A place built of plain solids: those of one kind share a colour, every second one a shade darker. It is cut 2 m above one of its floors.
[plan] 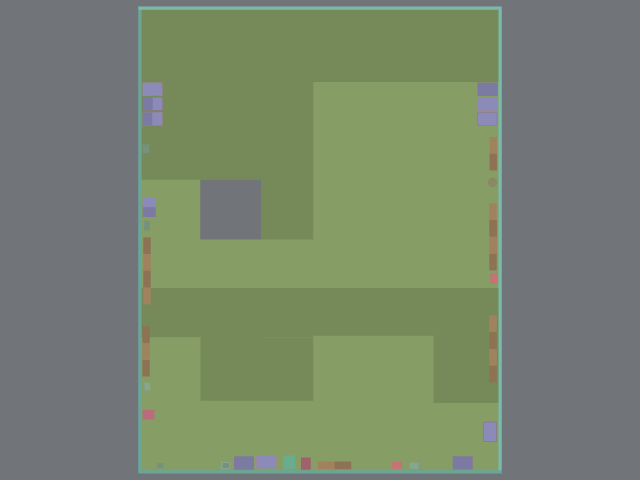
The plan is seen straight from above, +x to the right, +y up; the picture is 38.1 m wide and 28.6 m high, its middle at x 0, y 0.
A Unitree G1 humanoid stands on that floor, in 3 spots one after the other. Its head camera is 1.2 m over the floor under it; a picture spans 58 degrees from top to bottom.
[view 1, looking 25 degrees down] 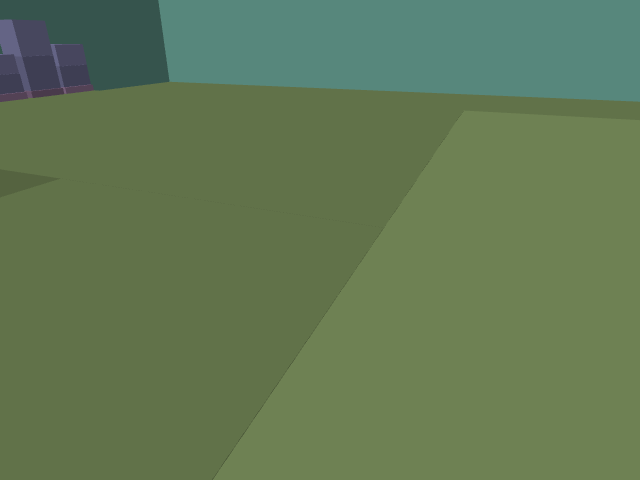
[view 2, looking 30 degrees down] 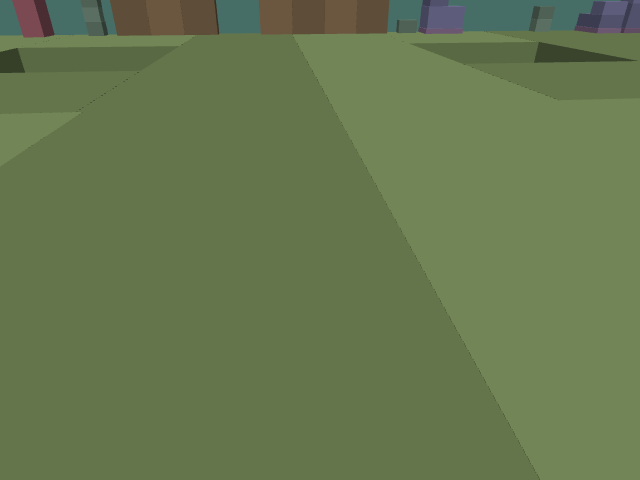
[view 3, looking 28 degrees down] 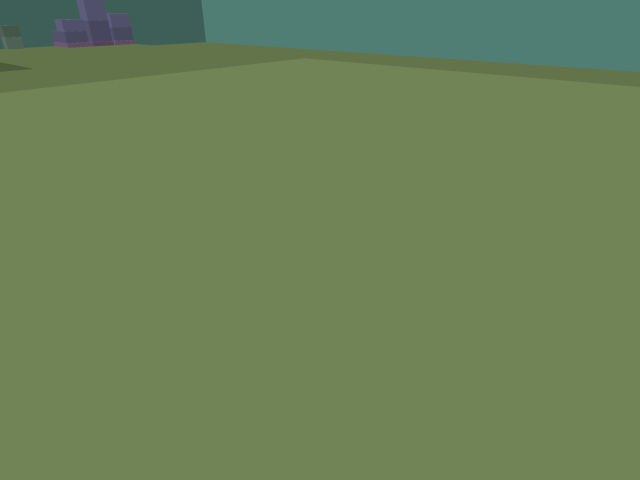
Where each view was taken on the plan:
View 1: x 0.22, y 0.85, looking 112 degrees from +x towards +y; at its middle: floor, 2.84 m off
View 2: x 4.85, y -3.55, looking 174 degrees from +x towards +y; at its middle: floor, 2.40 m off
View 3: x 8.35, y -0.33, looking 130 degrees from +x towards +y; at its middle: floor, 2.56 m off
